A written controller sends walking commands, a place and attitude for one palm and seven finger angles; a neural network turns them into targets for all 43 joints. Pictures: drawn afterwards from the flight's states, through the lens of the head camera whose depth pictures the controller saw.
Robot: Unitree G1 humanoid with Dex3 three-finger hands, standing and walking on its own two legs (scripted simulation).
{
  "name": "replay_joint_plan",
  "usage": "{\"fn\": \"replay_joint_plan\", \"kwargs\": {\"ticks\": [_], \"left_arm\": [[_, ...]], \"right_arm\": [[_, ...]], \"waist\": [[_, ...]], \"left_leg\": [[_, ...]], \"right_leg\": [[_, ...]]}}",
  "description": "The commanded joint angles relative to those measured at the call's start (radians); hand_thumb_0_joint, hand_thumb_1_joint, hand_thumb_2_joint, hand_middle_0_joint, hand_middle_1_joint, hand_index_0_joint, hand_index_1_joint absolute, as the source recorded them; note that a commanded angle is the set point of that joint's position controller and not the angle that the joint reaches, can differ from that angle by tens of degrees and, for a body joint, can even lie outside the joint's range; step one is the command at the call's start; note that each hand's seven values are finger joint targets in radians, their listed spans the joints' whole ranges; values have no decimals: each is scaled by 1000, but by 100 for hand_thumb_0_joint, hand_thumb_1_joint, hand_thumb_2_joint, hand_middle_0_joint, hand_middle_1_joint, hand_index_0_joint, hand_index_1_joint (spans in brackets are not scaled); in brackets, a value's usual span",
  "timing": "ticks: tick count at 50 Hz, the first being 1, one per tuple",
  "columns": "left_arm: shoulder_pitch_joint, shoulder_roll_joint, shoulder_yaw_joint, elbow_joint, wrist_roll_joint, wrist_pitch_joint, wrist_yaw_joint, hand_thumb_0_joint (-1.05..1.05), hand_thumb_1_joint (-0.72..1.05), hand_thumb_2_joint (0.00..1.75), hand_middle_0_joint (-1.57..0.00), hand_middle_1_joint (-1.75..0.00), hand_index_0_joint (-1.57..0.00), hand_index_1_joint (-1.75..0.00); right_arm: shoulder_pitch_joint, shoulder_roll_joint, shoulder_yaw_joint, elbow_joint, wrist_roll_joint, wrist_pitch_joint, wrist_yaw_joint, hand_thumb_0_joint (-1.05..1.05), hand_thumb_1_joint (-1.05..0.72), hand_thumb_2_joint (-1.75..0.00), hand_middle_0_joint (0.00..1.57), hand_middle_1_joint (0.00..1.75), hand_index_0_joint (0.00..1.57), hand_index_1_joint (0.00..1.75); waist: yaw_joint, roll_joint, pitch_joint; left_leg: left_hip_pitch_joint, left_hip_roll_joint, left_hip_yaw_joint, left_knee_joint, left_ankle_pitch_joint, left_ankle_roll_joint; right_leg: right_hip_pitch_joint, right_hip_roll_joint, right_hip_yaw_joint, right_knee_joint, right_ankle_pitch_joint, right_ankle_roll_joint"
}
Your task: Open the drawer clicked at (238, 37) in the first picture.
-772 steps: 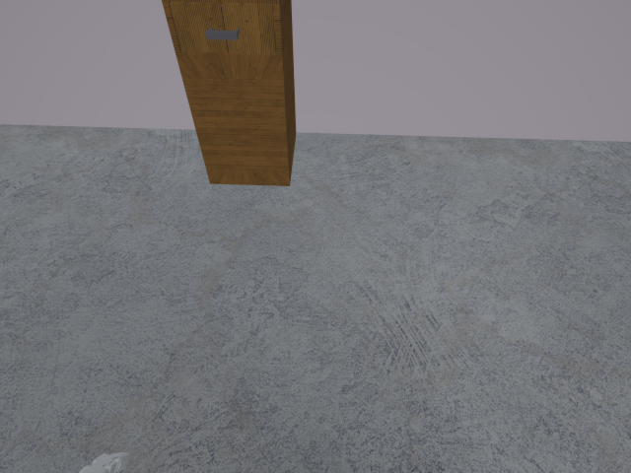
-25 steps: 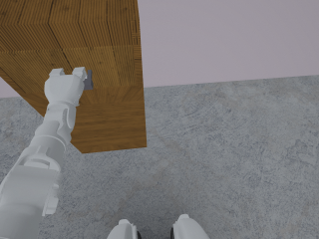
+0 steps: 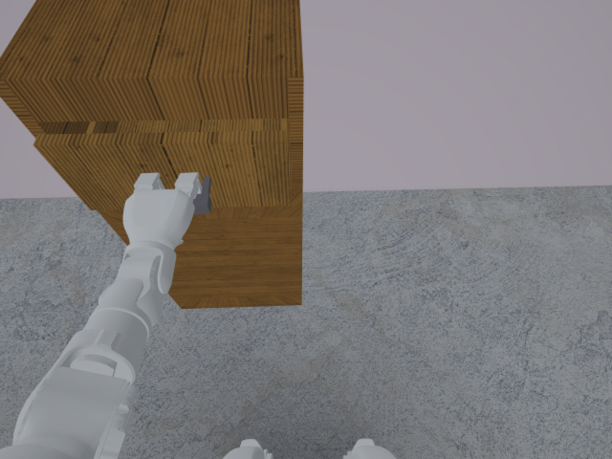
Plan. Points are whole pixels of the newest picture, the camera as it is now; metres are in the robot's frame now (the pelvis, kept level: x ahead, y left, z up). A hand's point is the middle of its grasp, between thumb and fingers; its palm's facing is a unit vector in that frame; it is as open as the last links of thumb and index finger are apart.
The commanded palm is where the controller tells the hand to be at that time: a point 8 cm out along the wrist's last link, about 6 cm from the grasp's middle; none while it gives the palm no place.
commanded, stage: pull the drawer open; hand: left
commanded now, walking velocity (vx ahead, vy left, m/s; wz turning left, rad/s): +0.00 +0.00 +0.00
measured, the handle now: (175, 194) +0.49 +0.20 +0.00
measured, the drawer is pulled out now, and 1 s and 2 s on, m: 0.04 0.20 0.30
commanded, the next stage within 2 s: open the thumb to release the handle in 1.60 s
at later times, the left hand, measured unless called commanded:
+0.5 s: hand (170, 255) +0.40 +0.19 -0.02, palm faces -0.04 -0.05 -1.00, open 5.8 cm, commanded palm +0.34 +0.20 +0.03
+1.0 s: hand (159, 344) +0.27 +0.19 -0.02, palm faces -0.02 -0.09 -1.00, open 5.8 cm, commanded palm +0.23 +0.20 +0.03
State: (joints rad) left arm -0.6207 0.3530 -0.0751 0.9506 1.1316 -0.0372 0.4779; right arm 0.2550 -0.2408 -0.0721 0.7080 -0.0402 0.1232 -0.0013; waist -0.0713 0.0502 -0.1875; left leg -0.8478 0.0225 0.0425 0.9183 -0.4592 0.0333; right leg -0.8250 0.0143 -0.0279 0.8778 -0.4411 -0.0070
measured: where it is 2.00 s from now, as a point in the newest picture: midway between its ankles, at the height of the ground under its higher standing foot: outside the picture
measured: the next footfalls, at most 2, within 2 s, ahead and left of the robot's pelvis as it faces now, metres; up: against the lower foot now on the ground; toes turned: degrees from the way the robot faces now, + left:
none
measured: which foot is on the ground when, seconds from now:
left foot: down 0.00-1.00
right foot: down 0.00-1.00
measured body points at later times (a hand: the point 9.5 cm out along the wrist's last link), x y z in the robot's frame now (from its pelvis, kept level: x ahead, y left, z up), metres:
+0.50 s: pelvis +0.00 +0.00 +0.01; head +0.09 -0.02 +0.45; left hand +0.39 +0.20 +0.03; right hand +0.02 -0.27 -0.13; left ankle -0.02 +0.10 -0.69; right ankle -0.02 -0.12 -0.69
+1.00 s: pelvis +0.01 -0.01 +0.01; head +0.06 -0.03 +0.46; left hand +0.27 +0.19 +0.03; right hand +0.21 -0.25 -0.09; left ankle -0.02 +0.10 -0.69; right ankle -0.02 -0.12 -0.69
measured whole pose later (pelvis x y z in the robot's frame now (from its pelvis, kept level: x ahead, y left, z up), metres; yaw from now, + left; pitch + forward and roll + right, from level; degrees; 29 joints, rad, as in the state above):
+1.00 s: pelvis +0.01 -0.01 +0.01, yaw +0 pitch +14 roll +0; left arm 0.11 0.27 -0.16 0.29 1.12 0.05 0.49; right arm 0.11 -0.22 -0.04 0.58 -0.03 0.10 0.02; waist 0.02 0.05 -0.17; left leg -0.64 0.02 0.05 0.85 -0.46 0.01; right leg -0.63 0.02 -0.02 0.84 -0.46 -0.02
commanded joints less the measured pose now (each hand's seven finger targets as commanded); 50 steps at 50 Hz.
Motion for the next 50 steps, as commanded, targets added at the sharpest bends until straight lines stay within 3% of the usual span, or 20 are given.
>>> {"fn": "replay_joint_plan", "kwargs": {"ticks": [1,3,4,6,8,9,12,17,22,24,25,29,32,34,39,41,44,45,50], "left_arm": [[-400,239,95,-126,-23,42,27,0,90,90,-40,-135,-40,-135],[-415,256,105,-107,-27,45,17,0,90,90,-40,-135,-40,-135],[-408,227,76,-98,-27,43,10,0,90,90,-40,-135,-40,-135],[-405,273,105,-83,-26,38,3,0,90,90,-40,-135,-40,-135],[-440,274,103,-102,-25,24,-1,0,90,90,-40,-135,-40,-135],[-384,247,90,-94,-24,20,-4,0,90,90,-40,-135,-40,-135],[-248,245,113,-132,-40,0,-13,0,90,90,-40,-135,-40,-135],[-50,208,109,-219,-50,-12,-11,0,90,90,-40,-135,-40,-135],[78,157,85,-340,-53,13,18,0,90,90,-40,-135,-40,-135],[173,164,106,-397,-55,29,29,0,90,90,-40,-135,-40,-135],[192,134,81,-428,-59,38,31,0,90,90,-40,-135,-40,-135],[288,124,80,-524,-63,78,45,0,90,90,-40,-135,-40,-135],[348,97,60,-559,-59,107,47,0,90,90,-40,-135,-40,-135],[383,100,65,-600,-56,115,49,0,90,90,-40,-135,-40,-135],[559,33,16,-731,-58,124,47,0,90,90,-40,-135,-40,-135],[587,45,29,-736,-48,125,47,0,90,90,-40,-135,-40,-135],[604,41,15,-815,-28,116,55,0,90,90,-40,-135,-40,-135],[627,26,5,-813,-29,117,57,0,90,90,-40,-135,-40,-135],[723,72,58,-853,-30,106,62,0,90,90,-40,-135,-40,-135]], "right_arm": [[156,-151,-51,-43,1,-3,-18,0,-90,-90,20,30,20,30],[153,-151,-46,-48,3,-3,-22,0,-90,-90,20,30,20,30],[152,-147,-45,-54,6,-5,-23,0,-90,-90,20,30,20,30],[147,-152,-41,-56,8,-6,-28,0,-90,-90,20,30,20,30],[150,-149,-39,-58,7,-10,-30,0,-90,-90,20,30,20,30],[152,-145,-41,-64,8,-12,-29,0,-90,-90,20,30,20,30],[140,-142,-42,-86,10,-13,-23,0,-90,-90,20,30,20,30],[117,-138,-45,-111,19,-13,-16,0,-90,-90,20,30,20,30],[87,-140,-52,-119,23,-15,-9,0,-90,-90,20,30,20,30],[70,-139,-52,-129,23,-15,-8,0,-90,-90,20,30,20,30],[57,-138,-53,-131,25,-18,-8,0,-90,-90,20,30,20,30],[22,-137,-48,-141,25,-24,-5,0,-90,-90,20,30,20,30],[-11,-132,-41,-156,26,-30,-7,0,-90,-90,20,30,20,30],[-31,-128,-38,-165,23,-33,-8,0,-90,-90,20,30,20,30],[-86,-112,-28,-210,21,-44,5,0,-90,-90,20,30,20,30],[-105,-113,-21,-216,19,-47,6,0,-90,-90,20,30,20,30],[-135,-104,-14,-236,12,-49,8,0,-90,-90,20,30,20,30],[-142,-101,-14,-238,11,-51,9,0,-90,-90,20,30,20,30],[-174,-93,-2,-250,7,-60,3,0,-90,-90,20,30,20,30]], "waist": [[-31,7,-418],[-30,-20,-410],[-34,-4,-407],[-28,-24,-384],[-32,-9,-401],[-20,2,-411],[23,-8,-429],[51,-42,-399],[50,-41,-355],[67,-58,-370],[58,-51,-349],[62,-35,-324],[64,-43,-273],[71,-36,-280],[85,-18,-270],[85,-53,-223],[94,-4,-240],[92,-13,-222],[113,-57,-208]], "left_leg": [[328,-26,-27,-33,563,2],[292,-31,-28,-36,531,5],[291,-34,-23,-38,509,6],[261,-35,-21,-41,472,9],[261,-36,-26,-38,462,9],[274,-36,-23,-40,467,9],[271,-37,-11,-54,469,8],[267,-32,-2,-84,470,9],[304,-24,-1,-112,489,5],[319,-24,-1,-119,520,4],[332,-23,0,-122,523,3],[380,-17,-4,-132,577,0],[381,-19,-6,-146,546,-4],[399,-19,-9,-146,559,-4],[446,-16,-18,-134,633,-8],[423,-21,-20,-135,578,-10],[447,-24,-20,-127,579,-12],[441,-26,-19,-126,553,-11],[406,-41,-12,-119,487,-13]], "right_leg": [[169,38,-3,-56,500,-27],[187,37,-1,-54,495,-26],[184,37,1,-59,483,-25],[191,36,6,-63,466,-25],[183,36,7,-60,451,-26],[184,38,6,-60,449,-27],[241,39,8,-66,471,-30],[291,42,8,-85,496,-32],[296,43,3,-106,496,-34],[329,41,4,-106,525,-35],[322,41,3,-113,534,-34],[325,38,1,-121,550,-33],[322,39,-8,-129,520,-34],[327,38,-6,-127,518,-34],[324,34,-14,-116,544,-33],[312,37,-16,-118,513,-33],[302,34,-10,-106,501,-37],[296,36,-14,-108,487,-37],[329,33,3,-104,510,-36]]}}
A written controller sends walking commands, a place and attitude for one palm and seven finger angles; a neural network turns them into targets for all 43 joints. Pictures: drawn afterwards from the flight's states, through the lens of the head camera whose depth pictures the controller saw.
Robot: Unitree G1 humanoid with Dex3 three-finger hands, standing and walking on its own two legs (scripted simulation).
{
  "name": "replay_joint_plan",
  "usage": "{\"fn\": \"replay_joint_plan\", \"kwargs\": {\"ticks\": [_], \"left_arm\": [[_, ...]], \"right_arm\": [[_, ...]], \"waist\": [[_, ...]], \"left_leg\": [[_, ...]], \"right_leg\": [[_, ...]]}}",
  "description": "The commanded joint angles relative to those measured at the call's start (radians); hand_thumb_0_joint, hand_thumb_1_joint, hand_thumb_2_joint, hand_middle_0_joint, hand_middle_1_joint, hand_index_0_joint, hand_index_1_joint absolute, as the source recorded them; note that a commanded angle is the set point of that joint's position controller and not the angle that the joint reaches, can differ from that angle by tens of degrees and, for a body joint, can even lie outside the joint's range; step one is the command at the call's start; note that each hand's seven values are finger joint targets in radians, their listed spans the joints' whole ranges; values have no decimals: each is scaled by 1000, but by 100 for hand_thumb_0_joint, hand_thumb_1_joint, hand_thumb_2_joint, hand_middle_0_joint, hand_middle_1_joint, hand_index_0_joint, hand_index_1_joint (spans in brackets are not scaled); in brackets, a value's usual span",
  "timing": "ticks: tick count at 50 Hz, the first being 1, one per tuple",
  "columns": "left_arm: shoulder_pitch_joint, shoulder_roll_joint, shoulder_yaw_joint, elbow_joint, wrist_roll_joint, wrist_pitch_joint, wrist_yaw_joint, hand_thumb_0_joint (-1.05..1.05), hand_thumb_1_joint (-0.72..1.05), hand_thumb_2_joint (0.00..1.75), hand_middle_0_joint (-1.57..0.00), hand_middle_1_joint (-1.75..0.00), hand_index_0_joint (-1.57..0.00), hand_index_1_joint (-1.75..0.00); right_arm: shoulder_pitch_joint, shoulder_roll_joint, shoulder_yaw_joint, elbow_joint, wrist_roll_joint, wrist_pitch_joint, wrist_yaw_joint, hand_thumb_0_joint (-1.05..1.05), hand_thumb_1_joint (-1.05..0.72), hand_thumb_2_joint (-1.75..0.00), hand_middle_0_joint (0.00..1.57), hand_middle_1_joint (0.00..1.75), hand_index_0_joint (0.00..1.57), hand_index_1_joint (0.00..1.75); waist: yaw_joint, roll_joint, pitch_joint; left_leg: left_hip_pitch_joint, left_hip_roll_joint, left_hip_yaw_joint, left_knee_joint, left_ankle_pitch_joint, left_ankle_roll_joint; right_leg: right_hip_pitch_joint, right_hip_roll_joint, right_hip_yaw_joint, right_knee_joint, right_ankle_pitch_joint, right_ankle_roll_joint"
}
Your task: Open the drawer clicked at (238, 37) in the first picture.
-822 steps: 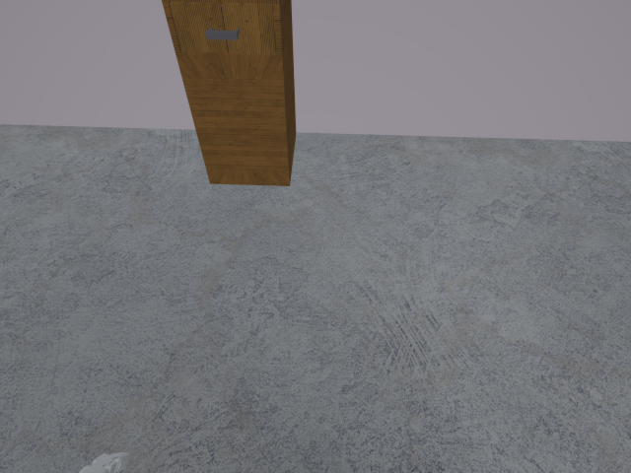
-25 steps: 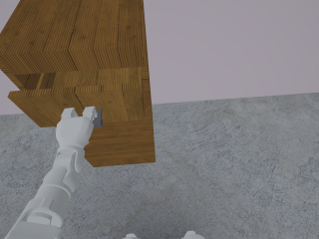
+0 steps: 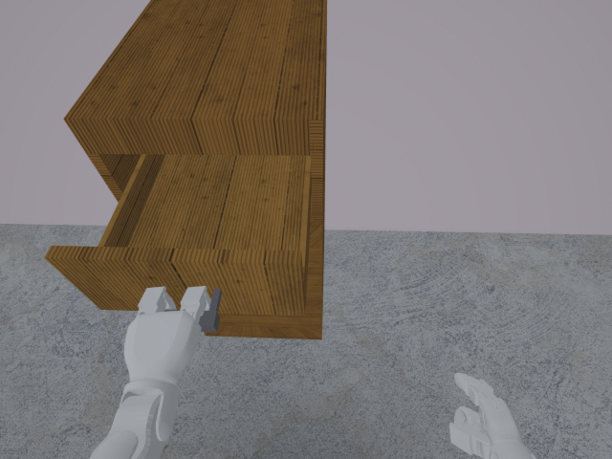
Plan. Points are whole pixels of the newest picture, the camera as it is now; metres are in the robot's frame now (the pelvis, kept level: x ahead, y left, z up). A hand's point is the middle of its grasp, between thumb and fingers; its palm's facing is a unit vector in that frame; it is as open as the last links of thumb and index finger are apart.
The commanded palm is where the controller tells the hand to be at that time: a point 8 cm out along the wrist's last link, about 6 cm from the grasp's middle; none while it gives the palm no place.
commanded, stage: pull the drawer open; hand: left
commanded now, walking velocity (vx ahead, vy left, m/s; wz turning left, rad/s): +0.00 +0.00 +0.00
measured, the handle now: (182, 307) +0.32 +0.21 -0.01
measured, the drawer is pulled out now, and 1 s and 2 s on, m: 0.20 0.30 0.30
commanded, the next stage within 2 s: open the thumb to release the handle in 0.60 s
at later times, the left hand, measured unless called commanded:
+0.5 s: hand (160, 434) +0.16 +0.20 -0.03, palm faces -0.04 -0.10 -0.99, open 6.0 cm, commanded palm +0.11 +0.21 +0.02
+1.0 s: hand (162, 427) +0.17 +0.20 -0.03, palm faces +0.01 -0.08 -1.00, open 7.9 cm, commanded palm +0.14 +0.21 +0.02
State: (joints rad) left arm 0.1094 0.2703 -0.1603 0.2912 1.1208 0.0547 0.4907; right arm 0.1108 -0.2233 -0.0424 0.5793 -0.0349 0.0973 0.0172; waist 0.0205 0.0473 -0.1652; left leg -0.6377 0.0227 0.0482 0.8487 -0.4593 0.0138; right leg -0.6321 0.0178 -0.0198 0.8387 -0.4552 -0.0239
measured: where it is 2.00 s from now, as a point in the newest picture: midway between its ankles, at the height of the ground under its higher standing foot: outside the picture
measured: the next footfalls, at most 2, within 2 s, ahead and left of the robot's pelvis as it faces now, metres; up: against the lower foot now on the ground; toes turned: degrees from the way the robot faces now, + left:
none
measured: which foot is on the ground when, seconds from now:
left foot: down 0.00-1.00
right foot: down 0.00-1.00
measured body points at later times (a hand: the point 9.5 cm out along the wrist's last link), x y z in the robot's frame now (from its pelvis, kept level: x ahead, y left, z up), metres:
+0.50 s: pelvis -0.01 -0.02 -0.02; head +0.04 -0.04 +0.43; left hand +0.16 +0.20 +0.02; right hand +0.18 -0.25 -0.12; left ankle -0.03 +0.11 -0.70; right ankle -0.03 -0.11 -0.70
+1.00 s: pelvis -0.02 -0.02 -0.02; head +0.03 -0.06 +0.42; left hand +0.16 +0.20 +0.02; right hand +0.17 -0.25 -0.14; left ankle -0.03 +0.11 -0.70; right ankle -0.03 -0.11 -0.70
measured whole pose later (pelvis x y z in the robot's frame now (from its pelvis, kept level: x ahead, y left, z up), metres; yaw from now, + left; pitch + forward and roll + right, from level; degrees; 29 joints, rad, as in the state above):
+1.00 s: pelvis -0.02 -0.02 -0.02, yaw +1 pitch +14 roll +2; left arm 0.44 0.31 -0.10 0.00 1.08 0.00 0.55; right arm 0.12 -0.22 -0.02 0.58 -0.05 0.10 -0.01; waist 0.04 0.04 -0.16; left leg -0.74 0.03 0.04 0.98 -0.49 -0.02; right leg -0.76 0.02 -0.03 1.02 -0.51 -0.06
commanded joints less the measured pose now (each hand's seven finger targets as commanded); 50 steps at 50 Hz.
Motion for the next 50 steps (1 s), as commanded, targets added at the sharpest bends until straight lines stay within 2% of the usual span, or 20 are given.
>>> {"fn": "replay_joint_plan", "kwargs": {"ticks": [1,4,8,14,20,23,26,28,34,35,36,37,39,41,42,44,45,47,49,50], "left_arm": [[-12,137,119,-203,-18,13,46,0,90,90,-40,-135,-40,-135],[60,155,144,-246,-19,1,52,0,90,90,-40,-135,-40,-135],[212,178,188,-278,-36,-18,57,0,90,90,-40,-135,-40,-135],[445,175,199,-408,-44,-56,76,0,90,90,-40,-135,-40,-135],[576,195,237,-489,-33,-94,113,0,90,90,-40,-135,-40,-135],[603,210,257,-523,-35,-105,122,0,90,90,-40,-135,-40,-135],[741,206,267,-538,-57,-118,111,0,90,90,-40,-135,-40,-135],[739,222,286,-554,-60,-115,111,0,90,90,-40,-135,-40,-135],[742,229,311,-545,-69,-113,113,0,90,90,-40,-135,-40,-135],[378,182,213,-551,-42,-101,118,0,90,90,-40,-135,-40,-135],[358,215,274,-555,-37,-109,132,0,83,87,-40,-134,-40,-134],[440,222,290,-486,-26,-101,143,0,76,84,-39,-134,-39,-134],[444,214,278,-483,-38,-80,142,0,62,78,-38,-132,-38,-132],[410,206,248,-512,-45,-58,139,0,48,72,-37,-130,-37,-130],[433,197,238,-488,-44,-46,135,0,41,69,-36,-130,-36,-130],[392,213,243,-466,-46,-26,125,0,27,63,-35,-128,-35,-128],[397,187,210,-454,-49,-18,116,0,20,60,-35,-127,-35,-127],[366,218,235,-432,-48,-15,103,0,6,54,-34,-126,-34,-126],[366,229,238,-433,-53,-20,92,0,-8,48,-33,-124,-33,-124],[373,222,233,-411,-54,-24,85,0,-15,45,-32,-124,-32,-124]], "right_arm": [[-44,-109,-26,-121,1,-35,-17,0,-90,-90,20,30,20,30],[-60,-102,-22,-127,-2,-42,-18,0,-90,-90,20,30,20,30],[-79,-97,-17,-137,-4,-50,-16,0,-90,-90,20,30,20,30],[-94,-92,-12,-164,-13,-57,8,0,-90,-90,20,30,20,30],[-97,-94,-17,-181,-26,-55,25,0,-90,-90,20,30,20,30],[-97,-96,-16,-190,-34,-55,25,0,-90,-90,20,30,20,30],[-101,-89,-13,-206,-31,-60,31,0,-90,-90,20,30,20,30],[-102,-91,-13,-209,-29,-55,31,0,-90,-90,20,30,20,30],[-106,-90,-10,-208,-31,-46,25,0,-90,-90,20,30,20,30],[-100,-111,-17,-176,-39,-41,18,0,-90,-90,20,30,20,30],[-85,-100,-27,-178,-43,-47,9,0,-90,-90,20,30,20,30],[-71,-98,-30,-175,-40,-55,0,0,-90,-90,20,30,20,30],[-69,-101,-27,-175,-35,-54,-3,0,-90,-90,20,30,20,30],[-75,-103,-28,-177,-29,-51,-8,0,-90,-90,20,30,20,30],[-69,-101,-27,-179,-23,-50,-13,0,-90,-90,20,30,20,30],[-86,-103,-17,-171,-20,-45,-22,0,-90,-90,20,30,20,30],[-83,-101,-17,-175,-14,-46,-28,0,-90,-90,20,30,20,30],[-88,-98,-12,-166,-11,-48,-39,0,-90,-90,20,30,20,30],[-98,-96,-2,-168,-10,-50,-44,0,-90,-90,20,30,20,30],[-94,-94,-5,-162,-7,-52,-48,0,-90,-90,20,30,20,30]], "waist": [[14,-49,-213],[30,-38,-226],[45,-80,-213],[67,-57,-210],[71,-25,-186],[63,-49,-173],[96,-49,-199],[91,-31,-211],[89,-62,-187],[-15,-64,-146],[22,-42,-199],[35,-45,-210],[37,-66,-249],[34,-51,-263],[35,-47,-239],[34,-92,-230],[29,-84,-198],[35,-104,-178],[46,-96,-193],[43,-84,-171]], "left_leg": [[188,-45,-17,-49,461,9],[188,-48,-14,-43,461,8],[148,-55,-12,-38,434,5],[118,-57,-13,-12,433,3],[73,-61,-19,33,367,2],[57,-61,-27,59,337,3],[38,-69,-21,69,334,1],[34,-67,-23,75,353,2],[-3,-69,-22,85,324,2],[-19,-61,-36,119,267,9],[-2,-59,-28,118,249,7],[0,-62,-23,117,256,9],[23,-62,-24,106,280,5],[42,-64,-20,97,283,5],[38,-62,-18,88,283,9],[28,-64,-19,73,266,8],[15,-63,-17,62,238,11],[7,-65,-14,48,213,12],[11,-68,-10,40,213,12],[7,-67,-10,36,208,13]], "right_leg": [[128,27,-2,-69,523,-19],[144,23,10,-62,547,-20],[178,17,30,-56,602,-19],[162,10,52,-22,629,-21],[74,18,69,20,522,-32],[19,20,80,31,471,-38],[43,16,98,42,487,-38],[45,16,100,54,508,-39],[39,13,109,60,529,-34],[-73,4,100,60,474,-25],[-58,3,90,59,413,-22],[-33,12,72,63,423,-25],[-16,11,75,60,442,-25],[-4,9,72,48,440,-23],[16,10,51,40,448,-20],[29,8,63,25,439,-15],[41,5,50,9,421,-12],[56,4,56,-12,391,-10],[73,-2,67,-19,395,-8],[79,-1,67,-26,402,-9]]}}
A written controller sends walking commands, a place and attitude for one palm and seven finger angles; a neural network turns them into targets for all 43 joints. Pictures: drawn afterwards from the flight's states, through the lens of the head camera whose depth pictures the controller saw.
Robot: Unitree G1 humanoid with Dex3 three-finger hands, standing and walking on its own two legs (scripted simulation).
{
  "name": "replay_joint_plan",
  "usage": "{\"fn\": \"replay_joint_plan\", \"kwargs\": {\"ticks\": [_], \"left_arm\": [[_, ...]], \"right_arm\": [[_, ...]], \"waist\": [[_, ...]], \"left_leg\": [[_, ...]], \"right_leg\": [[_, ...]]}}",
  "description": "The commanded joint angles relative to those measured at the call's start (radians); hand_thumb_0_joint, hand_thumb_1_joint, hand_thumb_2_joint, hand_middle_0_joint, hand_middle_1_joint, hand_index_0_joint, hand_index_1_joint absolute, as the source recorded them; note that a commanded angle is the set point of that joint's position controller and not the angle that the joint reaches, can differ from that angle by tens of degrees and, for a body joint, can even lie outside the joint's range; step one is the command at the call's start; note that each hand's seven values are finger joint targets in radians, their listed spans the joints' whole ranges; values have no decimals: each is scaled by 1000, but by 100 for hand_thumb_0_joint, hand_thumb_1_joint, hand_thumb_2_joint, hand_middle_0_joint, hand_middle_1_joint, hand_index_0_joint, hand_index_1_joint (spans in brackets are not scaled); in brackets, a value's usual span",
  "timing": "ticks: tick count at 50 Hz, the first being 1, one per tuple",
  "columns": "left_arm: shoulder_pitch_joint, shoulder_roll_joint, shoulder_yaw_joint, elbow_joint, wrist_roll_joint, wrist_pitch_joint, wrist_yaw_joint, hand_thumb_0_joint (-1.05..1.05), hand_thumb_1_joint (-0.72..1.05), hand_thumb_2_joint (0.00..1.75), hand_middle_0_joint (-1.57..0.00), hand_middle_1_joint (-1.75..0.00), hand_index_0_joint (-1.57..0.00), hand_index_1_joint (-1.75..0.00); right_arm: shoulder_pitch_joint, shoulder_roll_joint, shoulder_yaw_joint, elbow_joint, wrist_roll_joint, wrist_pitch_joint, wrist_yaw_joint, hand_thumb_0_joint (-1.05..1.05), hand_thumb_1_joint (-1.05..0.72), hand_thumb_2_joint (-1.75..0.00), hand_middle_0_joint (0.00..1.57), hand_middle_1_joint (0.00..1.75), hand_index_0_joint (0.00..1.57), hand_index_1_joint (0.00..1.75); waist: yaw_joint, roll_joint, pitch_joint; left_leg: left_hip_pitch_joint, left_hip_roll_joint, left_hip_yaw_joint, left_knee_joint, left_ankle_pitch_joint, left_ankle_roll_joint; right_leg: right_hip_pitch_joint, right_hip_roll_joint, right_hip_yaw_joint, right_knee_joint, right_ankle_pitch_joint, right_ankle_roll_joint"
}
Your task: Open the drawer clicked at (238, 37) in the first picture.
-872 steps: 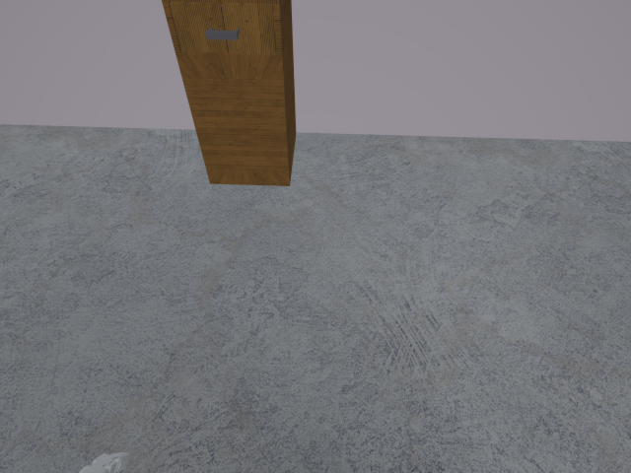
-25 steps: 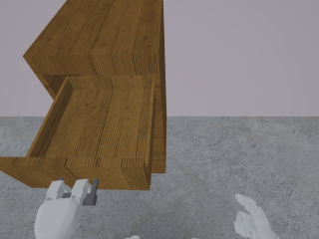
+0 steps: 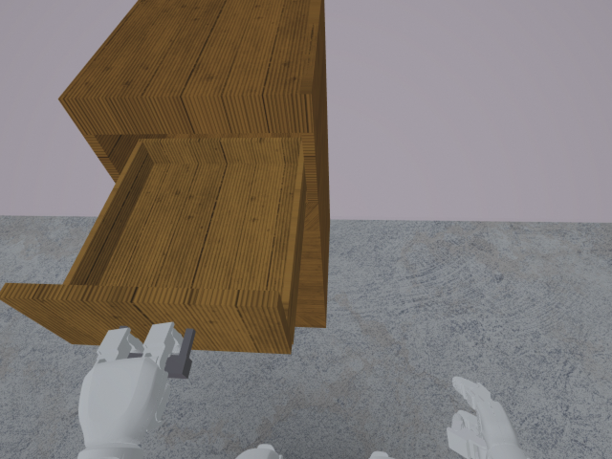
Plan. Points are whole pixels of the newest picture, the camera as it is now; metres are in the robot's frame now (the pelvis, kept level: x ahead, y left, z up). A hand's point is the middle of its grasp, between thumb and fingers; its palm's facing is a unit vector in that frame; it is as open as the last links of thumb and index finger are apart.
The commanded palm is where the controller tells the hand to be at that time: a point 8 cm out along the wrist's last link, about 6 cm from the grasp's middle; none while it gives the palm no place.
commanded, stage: open the thumb to release the handle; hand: left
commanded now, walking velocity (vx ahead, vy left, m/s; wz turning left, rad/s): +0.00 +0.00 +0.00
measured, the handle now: (151, 349) +0.25 +0.23 +0.01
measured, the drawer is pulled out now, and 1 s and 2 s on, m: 0.30 0.30 0.30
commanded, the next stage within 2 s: lift the hand off the handle in 0.20 s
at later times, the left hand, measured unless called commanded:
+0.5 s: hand (150, 398) +0.19 +0.22 -0.01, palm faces +0.03 -0.08 -1.00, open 13.8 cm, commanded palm +0.18 +0.23 +0.04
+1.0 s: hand (133, 380) +0.20 +0.23 +0.03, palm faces +0.03 -0.09 -1.00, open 13.4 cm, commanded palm +0.19 +0.23 +0.10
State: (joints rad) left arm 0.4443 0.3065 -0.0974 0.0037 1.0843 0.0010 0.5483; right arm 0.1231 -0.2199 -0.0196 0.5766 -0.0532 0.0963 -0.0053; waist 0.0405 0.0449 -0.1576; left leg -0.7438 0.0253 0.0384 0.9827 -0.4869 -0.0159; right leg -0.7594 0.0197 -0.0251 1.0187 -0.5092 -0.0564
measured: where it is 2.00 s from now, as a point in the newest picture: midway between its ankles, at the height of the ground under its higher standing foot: outside the picture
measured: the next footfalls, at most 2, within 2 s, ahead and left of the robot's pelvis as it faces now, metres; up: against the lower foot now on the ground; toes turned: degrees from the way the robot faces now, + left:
none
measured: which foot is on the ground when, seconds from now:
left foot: down 0.00-1.00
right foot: down 0.00-1.00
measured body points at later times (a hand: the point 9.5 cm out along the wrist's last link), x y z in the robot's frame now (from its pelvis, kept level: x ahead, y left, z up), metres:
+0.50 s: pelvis -0.01 +0.00 +0.00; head +0.04 -0.03 +0.45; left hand +0.19 +0.22 +0.04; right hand +0.19 -0.22 -0.11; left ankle -0.01 +0.13 -0.68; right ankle -0.01 -0.08 -0.68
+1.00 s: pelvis -0.01 +0.00 +0.02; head +0.03 -0.03 +0.47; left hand +0.20 +0.23 +0.08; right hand +0.19 -0.22 -0.09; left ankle -0.01 +0.13 -0.68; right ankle -0.01 -0.08 -0.68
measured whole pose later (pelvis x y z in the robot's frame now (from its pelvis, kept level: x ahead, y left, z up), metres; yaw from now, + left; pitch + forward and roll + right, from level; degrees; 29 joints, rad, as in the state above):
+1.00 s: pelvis -0.01 +0.00 +0.02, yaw +1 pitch +9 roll +1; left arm 0.35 0.35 -0.11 0.00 1.04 0.02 0.44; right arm 0.13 -0.23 -0.02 0.59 -0.04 0.08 -0.04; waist 0.05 0.06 -0.11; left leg -0.60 0.02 0.02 0.85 -0.41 -0.01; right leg -0.60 0.02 -0.04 0.87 -0.44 -0.05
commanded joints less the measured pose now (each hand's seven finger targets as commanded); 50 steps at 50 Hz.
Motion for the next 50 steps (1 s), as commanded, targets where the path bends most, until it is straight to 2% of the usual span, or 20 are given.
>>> {"fn": "replay_joint_plan", "kwargs": {"ticks": [1,5,7,9,12,13,14,15,18,21,24,25,30,31,34,42,44,45,47,50], "left_arm": [[26,192,175,-126,-19,25,23,0,-22,42,-32,-123,-32,-123],[33,192,186,-114,-19,-2,17,0,-50,30,-30,-120,-30,-120],[16,184,181,-112,-17,-11,19,0,-50,30,-30,-120,-30,-120],[1,181,182,-128,-14,-18,27,0,-50,30,-30,-120,-30,-120],[14,172,176,-110,-10,-16,35,0,-50,30,-30,-120,-30,-120],[-10,176,178,-111,-11,-12,36,0,-50,30,-30,-120,-30,-120],[-27,188,189,-127,-4,-14,40,0,-50,30,-30,-120,-30,-120],[-2,121,119,-94,-2,-6,37,0,-50,30,-30,-120,-30,-120],[-61,166,151,-109,1,4,38,0,-50,30,-30,-120,-30,-120],[-138,149,114,-117,15,21,38,0,-50,30,-30,-120,-30,-120],[-136,157,123,-81,6,37,30,0,-50,30,-30,-120,-30,-120],[-182,151,106,-83,8,39,24,0,-50,30,-30,-120,-30,-120],[-280,169,108,-43,9,37,8,0,-50,30,-30,-120,-30,-120],[-280,180,116,-70,6,35,8,0,-50,30,-30,-120,-30,-120],[-285,200,129,-132,-11,38,1,0,-50,30,-30,-120,-30,-120],[-275,201,129,-204,-37,17,-21,0,-50,30,-30,-120,-30,-120],[-250,217,148,-230,-39,16,-25,0,-50,30,-30,-120,-30,-120],[-247,196,125,-247,-42,15,-31,0,-50,30,-30,-120,-30,-120],[-225,215,147,-253,-47,15,-36,0,-50,30,-30,-120,-30,-120],[-207,190,120,-265,-61,31,-59,0,-50,30,-30,-120,-30,-120]], "right_arm": [[-112,-98,-23,-159,10,-51,-26,0,-90,-90,20,30,20,30],[-108,-94,-29,-156,11,-56,-26,0,-90,-90,20,30,20,30],[-108,-95,-33,-153,8,-55,-21,0,-90,-90,20,30,20,30],[-113,-95,-34,-155,5,-55,-16,0,-90,-90,20,30,20,30],[-107,-96,-39,-160,6,-55,-12,0,-90,-90,20,30,20,30],[-109,-100,-37,-159,5,-53,-12,0,-90,-90,20,30,20,30],[-114,-99,-38,-159,3,-52,-12,0,-90,-90,20,30,20,30],[-108,-95,-39,-161,2,-55,-8,0,-90,-90,20,30,20,30],[-107,-102,-40,-159,4,-52,-12,0,-90,-90,20,30,20,30],[-106,-101,-39,-152,3,-51,-15,0,-90,-90,20,30,20,30],[-107,-99,-33,-149,8,-52,-25,0,-90,-90,20,30,20,30],[-109,-100,-34,-145,11,-50,-30,0,-90,-90,20,30,20,30],[-103,-97,-31,-124,13,-55,-46,0,-90,-90,20,30,20,30],[-102,-96,-31,-129,13,-55,-46,0,-90,-90,20,30,20,30],[-109,-94,-28,-136,16,-54,-51,0,-90,-90,20,30,20,30],[-120,-91,-23,-141,17,-65,-50,0,-90,-90,20,30,20,30],[-121,-91,-23,-147,17,-66,-47,0,-90,-90,20,30,20,30],[-118,-91,-26,-147,17,-68,-44,0,-90,-90,20,30,20,30],[-124,-92,-27,-146,19,-68,-42,0,-90,-90,20,30,20,30],[-131,-95,-25,-149,23,-67,-37,0,-90,-90,20,30,20,30]], "waist": [[26,-83,-172],[30,-55,-157],[26,-61,-151],[28,-42,-181],[25,-55,-157],[20,-58,-170],[27,-49,-186],[13,-61,-159],[13,-72,-185],[2,-39,-184],[6,-88,-184],[-6,-81,-169],[-7,-69,-165],[3,-57,-188],[8,-34,-217],[5,-34,-156],[20,-10,-173],[12,-11,-172],[19,-29,-165],[13,-46,-130]], "left_leg": [[110,-72,0,-102,226,41],[113,-71,-1,-106,224,41],[112,-69,-4,-106,213,40],[125,-69,-2,-101,221,41],[119,-68,-6,-97,217,41],[111,-67,-9,-95,216,41],[117,-68,-7,-94,218,40],[110,-67,-8,-88,214,41],[106,-66,-11,-89,209,41],[137,-62,-10,-93,203,41],[124,-65,-11,-98,200,45],[124,-64,-14,-100,185,46],[128,-65,-13,-108,165,49],[144,-66,-12,-117,174,48],[191,-68,-10,-138,202,49],[247,-66,-13,-189,213,48],[269,-65,-13,-206,235,45],[285,-64,-11,-206,247,45],[290,-64,-12,-219,254,45],[306,-61,-13,-239,257,46]], "right_leg": [[203,-6,80,-214,437,26],[200,-3,78,-217,424,20],[181,-3,74,-219,386,20],[170,-2,71,-211,375,18],[154,2,58,-209,361,16],[155,1,58,-203,361,16],[152,2,64,-198,359,15],[135,2,52,-197,361,17],[143,1,55,-195,348,17],[109,2,48,-203,309,17],[143,0,45,-212,325,23],[127,1,47,-218,301,22],[131,-3,50,-240,260,25],[149,-4,52,-244,261,24],[191,-5,57,-262,294,23],[209,-5,47,-312,277,24],[235,-5,45,-313,294,19],[232,-5,42,-315,312,20],[251,-3,44,-325,318,21],[265,-6,40,-345,333,25]]}}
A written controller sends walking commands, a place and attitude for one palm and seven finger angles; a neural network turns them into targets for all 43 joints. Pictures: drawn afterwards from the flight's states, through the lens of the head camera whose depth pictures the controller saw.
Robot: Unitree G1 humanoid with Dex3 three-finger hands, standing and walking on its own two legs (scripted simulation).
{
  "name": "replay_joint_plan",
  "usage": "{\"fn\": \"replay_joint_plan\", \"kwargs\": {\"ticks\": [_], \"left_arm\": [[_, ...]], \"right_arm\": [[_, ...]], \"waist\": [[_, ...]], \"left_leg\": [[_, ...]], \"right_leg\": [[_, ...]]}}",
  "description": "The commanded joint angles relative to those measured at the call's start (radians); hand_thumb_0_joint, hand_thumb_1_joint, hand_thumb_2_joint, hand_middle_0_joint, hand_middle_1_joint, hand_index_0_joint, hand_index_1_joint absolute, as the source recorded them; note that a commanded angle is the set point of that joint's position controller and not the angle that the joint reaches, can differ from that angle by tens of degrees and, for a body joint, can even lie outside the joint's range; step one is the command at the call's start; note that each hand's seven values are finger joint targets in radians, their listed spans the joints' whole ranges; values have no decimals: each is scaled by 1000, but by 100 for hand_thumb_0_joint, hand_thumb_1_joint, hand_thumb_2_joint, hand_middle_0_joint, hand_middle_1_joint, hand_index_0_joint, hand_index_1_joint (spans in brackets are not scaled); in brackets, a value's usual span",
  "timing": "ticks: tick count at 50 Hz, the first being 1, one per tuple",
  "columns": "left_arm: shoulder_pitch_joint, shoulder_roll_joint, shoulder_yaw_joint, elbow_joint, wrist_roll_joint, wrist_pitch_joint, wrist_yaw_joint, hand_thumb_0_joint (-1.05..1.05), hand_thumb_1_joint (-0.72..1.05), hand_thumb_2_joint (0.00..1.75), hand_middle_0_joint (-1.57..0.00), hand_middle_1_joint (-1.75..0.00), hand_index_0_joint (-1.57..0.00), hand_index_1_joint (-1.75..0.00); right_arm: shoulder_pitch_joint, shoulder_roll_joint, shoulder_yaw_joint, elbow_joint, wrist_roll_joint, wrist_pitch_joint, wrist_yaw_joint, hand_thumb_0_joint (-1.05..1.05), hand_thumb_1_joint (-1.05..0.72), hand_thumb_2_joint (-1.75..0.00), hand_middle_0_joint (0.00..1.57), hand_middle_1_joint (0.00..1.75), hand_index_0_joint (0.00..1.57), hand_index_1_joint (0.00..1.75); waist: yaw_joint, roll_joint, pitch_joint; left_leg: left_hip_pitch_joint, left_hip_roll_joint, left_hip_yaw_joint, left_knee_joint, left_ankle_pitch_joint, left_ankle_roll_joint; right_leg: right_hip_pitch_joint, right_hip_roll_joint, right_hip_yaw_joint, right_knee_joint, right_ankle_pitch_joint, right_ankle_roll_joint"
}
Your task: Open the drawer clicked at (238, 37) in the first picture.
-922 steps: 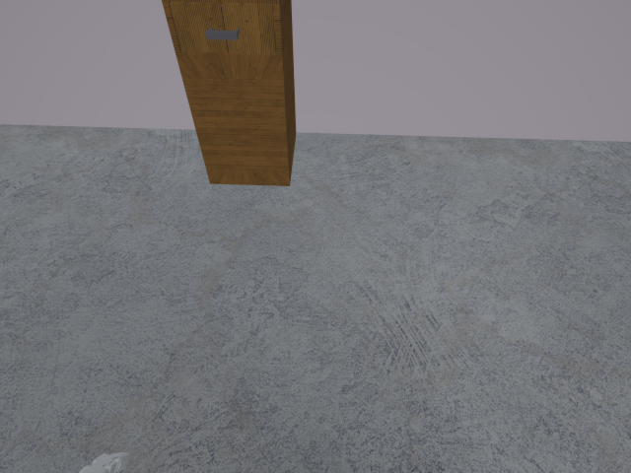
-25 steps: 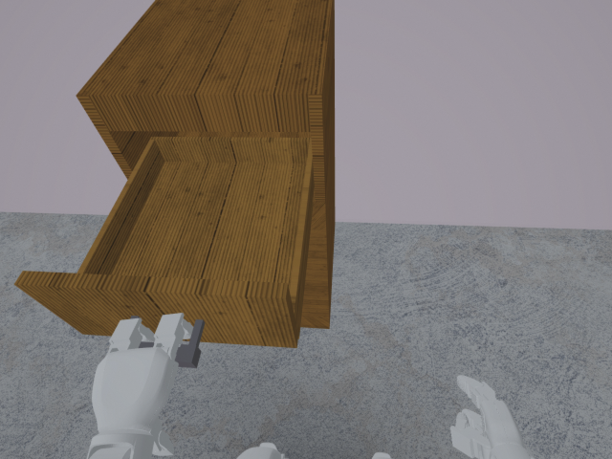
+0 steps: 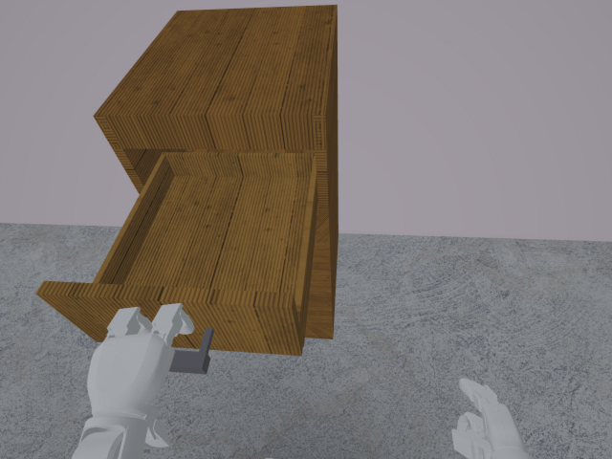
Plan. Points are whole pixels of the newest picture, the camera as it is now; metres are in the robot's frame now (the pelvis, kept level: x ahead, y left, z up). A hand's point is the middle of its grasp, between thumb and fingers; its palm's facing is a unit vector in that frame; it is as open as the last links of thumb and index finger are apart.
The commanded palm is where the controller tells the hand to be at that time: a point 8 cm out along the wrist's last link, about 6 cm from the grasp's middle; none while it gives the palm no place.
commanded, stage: lift the hand off the handle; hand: left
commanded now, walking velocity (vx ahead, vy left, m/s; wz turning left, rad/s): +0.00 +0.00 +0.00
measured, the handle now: (172, 346) +0.26 +0.22 -0.01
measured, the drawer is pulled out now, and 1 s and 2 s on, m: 0.30 0.30 0.30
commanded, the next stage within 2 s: draw the hand back to the body in 0.90 s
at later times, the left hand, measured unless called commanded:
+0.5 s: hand (121, 347) +0.22 +0.23 +0.09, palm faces +0.09 -0.13 -0.99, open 13.6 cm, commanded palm +0.19 +0.23 +0.15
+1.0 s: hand (109, 326) +0.23 +0.23 +0.13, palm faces +0.06 -0.15 -0.99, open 13.8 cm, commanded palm +0.20 +0.22 +0.19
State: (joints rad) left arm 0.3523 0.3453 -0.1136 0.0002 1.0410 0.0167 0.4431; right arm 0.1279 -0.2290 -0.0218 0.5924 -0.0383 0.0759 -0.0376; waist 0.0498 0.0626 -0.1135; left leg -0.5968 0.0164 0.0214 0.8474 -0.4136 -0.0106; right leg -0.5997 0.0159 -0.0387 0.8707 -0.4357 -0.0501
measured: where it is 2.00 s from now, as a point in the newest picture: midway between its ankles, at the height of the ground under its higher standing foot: outside the picture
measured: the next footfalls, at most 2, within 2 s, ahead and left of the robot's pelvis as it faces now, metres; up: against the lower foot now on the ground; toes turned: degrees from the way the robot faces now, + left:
none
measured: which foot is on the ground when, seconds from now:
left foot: down 0.00-1.00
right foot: down 0.00-1.00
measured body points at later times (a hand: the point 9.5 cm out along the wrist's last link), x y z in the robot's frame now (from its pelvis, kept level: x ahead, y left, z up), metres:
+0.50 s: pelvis +0.02 +0.01 +0.02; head +0.03 -0.03 +0.47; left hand +0.21 +0.23 +0.14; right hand +0.24 -0.19 -0.07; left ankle +0.00 +0.13 -0.70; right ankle +0.00 -0.09 -0.70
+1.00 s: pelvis +0.02 +0.02 +0.04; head +0.02 -0.03 +0.48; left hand +0.22 +0.23 +0.18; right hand +0.25 -0.17 -0.06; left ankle +0.00 +0.13 -0.70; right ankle +0.00 -0.09 -0.70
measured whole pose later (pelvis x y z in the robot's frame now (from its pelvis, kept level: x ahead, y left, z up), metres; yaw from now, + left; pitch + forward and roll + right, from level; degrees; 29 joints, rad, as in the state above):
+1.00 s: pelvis +0.02 +0.02 +0.04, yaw +0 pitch +2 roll +0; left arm 0.40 0.42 -0.08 -0.40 0.92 0.10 0.10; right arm 0.11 -0.24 0.03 0.55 0.00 0.11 0.03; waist 0.11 0.11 -0.05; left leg -0.26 0.00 0.03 0.54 -0.31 0.01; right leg -0.25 0.01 -0.03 0.54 -0.32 -0.02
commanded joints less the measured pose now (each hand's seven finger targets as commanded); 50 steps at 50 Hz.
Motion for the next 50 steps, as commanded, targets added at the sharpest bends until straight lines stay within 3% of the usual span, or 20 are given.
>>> {"fn": "replay_joint_plan", "kwargs": {"ticks": [1,4,7,9,12,17,19,21,24,25,29,31,37,39,43,45,47,49,50], "left_arm": [[-142,160,137,-271,-19,16,35,0,-50,30,-30,-120,-30,-120],[-119,186,156,-307,-27,17,5,0,-50,30,-30,-120,-30,-120],[-76,153,120,-364,-37,7,-19,0,-50,30,-30,-120,-30,-120],[-67,182,150,-376,-36,7,-33,0,-50,30,-30,-120,-30,-120],[-55,171,138,-394,-36,11,-55,0,-50,30,-30,-120,-30,-120],[-83,195,153,-435,-49,17,-100,0,-50,30,-30,-120,-30,-120],[-49,209,168,-470,-59,13,-114,0,-50,30,-30,-120,-30,-120],[-18,186,151,-499,-73,10,-128,0,-50,30,-30,-120,-30,-120],[43,204,171,-491,-82,25,-154,0,-50,30,-30,-120,-30,-120],[23,192,154,-497,-84,32,-166,0,-50,30,-30,-120,-30,-120],[4,197,139,-560,-90,54,-204,0,-50,30,-30,-120,-30,-120],[5,208,146,-586,-99,53,-220,0,-50,30,-30,-120,-30,-120],[-6,240,175,-636,-109,57,-248,0,-50,30,-30,-120,-30,-120],[-13,220,155,-675,-106,64,-260,0,-50,30,-30,-120,-30,-120],[21,209,163,-587,-123,84,-291,0,-50,30,-30,-120,-30,-120],[-53,200,128,-587,-118,84,-307,0,-50,30,-30,-120,-30,-120],[-56,242,164,-598,-108,77,-308,0,-50,30,-30,-120,-30,-120],[-51,220,146,-621,-106,68,-309,0,-50,30,-30,-120,-30,-120],[-60,212,142,-636,-111,60,-307,0,-50,30,-30,-120,-30,-120]], "right_arm": [[-137,-87,-21,-163,10,-46,-6,0,-90,-90,20,30,20,30],[-145,-87,-20,-165,12,-49,-7,0,-90,-90,20,30,20,30],[-144,-81,-20,-173,10,-51,2,0,-90,-90,20,30,20,30],[-147,-84,-15,-171,8,-48,7,0,-90,-90,20,30,20,30],[-149,-83,-15,-175,7,-43,13,0,-90,-90,20,30,20,30],[-162,-81,-6,-176,11,-38,14,0,-90,-90,20,30,20,30],[-158,-79,-5,-182,12,-41,15,0,-90,-90,20,30,20,30],[-157,-80,-4,-190,13,-39,21,0,-90,-90,20,30,20,30],[-161,-83,5,-191,18,-34,28,0,-90,-90,20,30,20,30],[-171,-83,5,-189,23,-27,31,0,-90,-90,20,30,20,30],[-168,-85,12,-204,26,-23,38,0,-90,-90,20,30,20,30],[-161,-88,9,-209,27,-23,38,0,-90,-90,20,30,20,30],[-172,-92,18,-217,36,-15,45,0,-90,-90,20,30,20,30],[-169,-87,18,-226,37,-16,52,0,-90,-90,20,30,20,30],[-197,-87,23,-224,51,-13,59,0,-90,-90,20,30,20,30],[-188,-88,23,-214,47,-7,60,0,-90,-90,20,30,20,30],[-180,-92,22,-223,43,-10,55,0,-90,-90,20,30,20,30],[-177,-87,26,-227,40,-13,57,0,-90,-90,20,30,20,30],[-179,-88,23,-227,41,-14,57,0,-90,-90,20,30,20,30]], "waist": [[0,-69,-168],[16,-54,-183],[20,-23,-172],[21,-49,-152],[24,-69,-137],[30,-50,-122],[40,-33,-146],[41,-43,-138],[49,-66,-115],[42,-64,-86],[48,-37,-105],[51,-53,-116],[52,-25,-73],[57,-14,-105],[54,-54,-20],[46,-67,-12],[59,-66,-49],[59,-15,-69],[56,-29,-69]], "left_leg": [[165,-52,3,-111,182,41],[197,-52,5,-133,208,42],[235,-48,1,-150,245,41],[240,-44,1,-160,256,39],[253,-44,1,-174,260,41],[287,-41,-4,-206,276,40],[316,-39,1,-210,316,40],[320,-38,-2,-219,341,40],[318,-33,4,-237,353,37],[314,-32,3,-247,355,36],[356,-23,2,-274,370,37],[371,-22,4,-283,395,39],[391,-10,1,-318,411,32],[410,-8,0,-323,419,34],[392,-6,-2,-351,380,30],[390,-9,2,-367,360,35],[407,-11,6,-367,369,38],[414,-13,4,-366,379,37],[422,-10,2,-362,391,36]], "right_leg": [[107,-2,54,-206,255,21],[148,-6,58,-218,286,20],[154,-4,40,-221,301,17],[162,-4,44,-231,319,18],[175,-5,41,-244,326,21],[209,-7,38,-269,331,22],[234,-11,44,-276,376,21],[248,-10,33,-279,401,24],[276,-14,38,-298,434,28],[275,-11,34,-304,433,27],[298,-15,24,-326,405,27],[323,-15,23,-337,439,30],[337,-14,13,-370,416,28],[346,-15,9,-371,394,24],[346,-6,13,-403,364,22],[347,-10,3,-409,345,25],[372,-12,13,-414,360,26],[375,-11,11,-412,353,19],[374,-11,10,-413,366,20]]}}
